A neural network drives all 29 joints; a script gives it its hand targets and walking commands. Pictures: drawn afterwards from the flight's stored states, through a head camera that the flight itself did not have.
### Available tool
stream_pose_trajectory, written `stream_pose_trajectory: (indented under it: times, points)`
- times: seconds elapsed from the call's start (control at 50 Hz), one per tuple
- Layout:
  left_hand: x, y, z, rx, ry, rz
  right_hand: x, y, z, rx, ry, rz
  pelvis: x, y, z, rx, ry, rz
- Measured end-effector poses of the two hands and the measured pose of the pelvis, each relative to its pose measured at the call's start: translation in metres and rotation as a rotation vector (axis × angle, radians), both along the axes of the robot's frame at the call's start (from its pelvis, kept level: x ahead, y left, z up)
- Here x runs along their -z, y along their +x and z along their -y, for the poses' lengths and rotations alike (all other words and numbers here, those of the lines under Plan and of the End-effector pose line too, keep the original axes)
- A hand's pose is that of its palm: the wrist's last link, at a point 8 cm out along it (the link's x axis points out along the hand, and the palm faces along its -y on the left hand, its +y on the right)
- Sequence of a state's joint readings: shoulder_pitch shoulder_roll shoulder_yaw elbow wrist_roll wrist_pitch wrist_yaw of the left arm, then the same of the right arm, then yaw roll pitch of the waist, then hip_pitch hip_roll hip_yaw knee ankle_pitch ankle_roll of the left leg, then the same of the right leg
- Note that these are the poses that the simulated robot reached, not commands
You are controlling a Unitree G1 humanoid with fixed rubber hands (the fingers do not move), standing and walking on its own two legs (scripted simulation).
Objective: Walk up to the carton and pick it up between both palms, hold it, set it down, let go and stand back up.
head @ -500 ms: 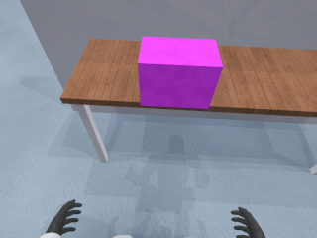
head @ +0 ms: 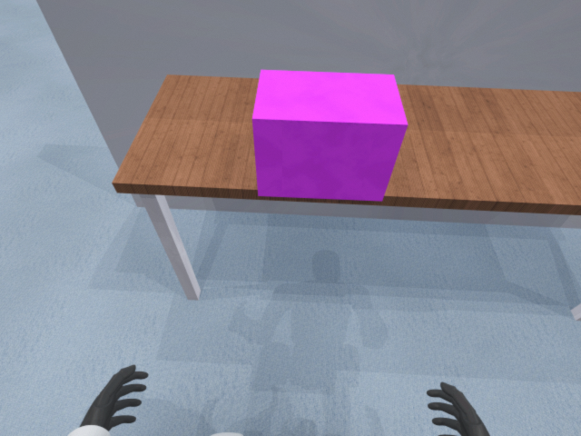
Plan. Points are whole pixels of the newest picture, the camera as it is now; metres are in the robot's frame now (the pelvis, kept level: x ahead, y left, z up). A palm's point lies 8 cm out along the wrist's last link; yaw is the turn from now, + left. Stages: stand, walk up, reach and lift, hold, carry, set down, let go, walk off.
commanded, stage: stand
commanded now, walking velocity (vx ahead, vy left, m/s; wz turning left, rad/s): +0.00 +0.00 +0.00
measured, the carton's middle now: (323, 137) +0.66 -0.05 +0.00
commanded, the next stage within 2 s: none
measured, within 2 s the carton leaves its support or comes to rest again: neither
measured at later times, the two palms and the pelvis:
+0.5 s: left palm (93, 433) +0.13 +0.27 -0.09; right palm out of the picture +0.13 -0.26 -0.09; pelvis +0.00 +0.00 +0.00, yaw +0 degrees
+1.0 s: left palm out of the picture +0.11 +0.28 -0.09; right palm out of the picture +0.10 -0.26 -0.10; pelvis -0.02 +0.00 +0.00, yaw +0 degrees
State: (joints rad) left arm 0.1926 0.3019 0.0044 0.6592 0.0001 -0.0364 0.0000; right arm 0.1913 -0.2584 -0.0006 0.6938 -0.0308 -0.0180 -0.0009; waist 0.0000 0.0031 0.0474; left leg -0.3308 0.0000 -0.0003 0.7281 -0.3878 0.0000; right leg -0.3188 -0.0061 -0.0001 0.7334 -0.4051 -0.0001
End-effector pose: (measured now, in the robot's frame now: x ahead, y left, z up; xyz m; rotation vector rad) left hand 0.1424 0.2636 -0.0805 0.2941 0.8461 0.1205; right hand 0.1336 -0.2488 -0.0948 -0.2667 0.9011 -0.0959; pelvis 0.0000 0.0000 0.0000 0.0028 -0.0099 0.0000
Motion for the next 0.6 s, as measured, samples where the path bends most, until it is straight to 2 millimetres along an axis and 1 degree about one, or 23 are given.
stream_pose_trajectory:
  times: [0.4, 0.6]
  points:
    - [0.003, -0.005, -0.005, -0.008, 0.007, -0.018, 0.001, -0.005, 0.007, 0.011, -0.014, -0.018, 0.0, 0.0, 0.0, 0.0, 0.0, 0.0]
    - [0.006, -0.013, -0.008, -0.016, 0.01, -0.042, 0.001, -0.01, 0.008, 0.014, -0.017, -0.024, 0.0, -0.003, 0.0, 0.0, 0.0, 0.004]
